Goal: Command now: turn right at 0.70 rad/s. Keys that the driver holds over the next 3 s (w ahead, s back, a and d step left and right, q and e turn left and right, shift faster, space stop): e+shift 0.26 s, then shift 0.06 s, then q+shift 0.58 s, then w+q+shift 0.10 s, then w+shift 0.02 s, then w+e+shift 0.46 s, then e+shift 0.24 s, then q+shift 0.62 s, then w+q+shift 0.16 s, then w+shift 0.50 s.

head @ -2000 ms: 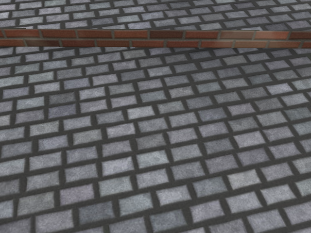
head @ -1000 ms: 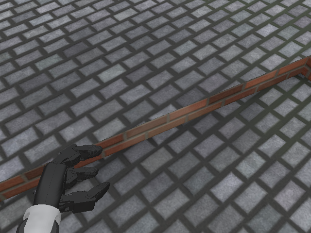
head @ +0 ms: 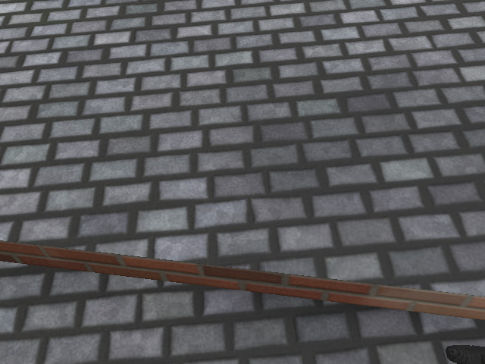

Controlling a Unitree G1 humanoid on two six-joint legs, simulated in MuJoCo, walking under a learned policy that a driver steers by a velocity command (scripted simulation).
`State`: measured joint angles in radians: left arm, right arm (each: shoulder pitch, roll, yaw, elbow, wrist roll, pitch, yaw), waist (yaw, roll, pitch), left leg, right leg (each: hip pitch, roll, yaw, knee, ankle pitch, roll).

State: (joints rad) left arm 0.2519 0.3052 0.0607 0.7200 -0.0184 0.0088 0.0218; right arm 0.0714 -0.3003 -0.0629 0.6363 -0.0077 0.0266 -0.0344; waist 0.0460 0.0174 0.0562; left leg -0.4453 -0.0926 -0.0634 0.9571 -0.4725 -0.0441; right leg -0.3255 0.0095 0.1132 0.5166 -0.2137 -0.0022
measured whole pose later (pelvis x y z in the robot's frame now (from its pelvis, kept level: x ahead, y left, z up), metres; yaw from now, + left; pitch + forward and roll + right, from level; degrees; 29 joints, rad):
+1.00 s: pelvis +0.00 +0.04 +0.00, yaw +6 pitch +2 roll -2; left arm 0.10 0.32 0.10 0.69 -0.01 -0.02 0.00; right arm 0.27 -0.32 -0.08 0.62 0.03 0.00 0.01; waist -0.02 -0.04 0.05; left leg -0.34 -0.02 -0.02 0.58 -0.30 0.08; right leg -0.48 -0.03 0.02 1.08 -0.47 0.03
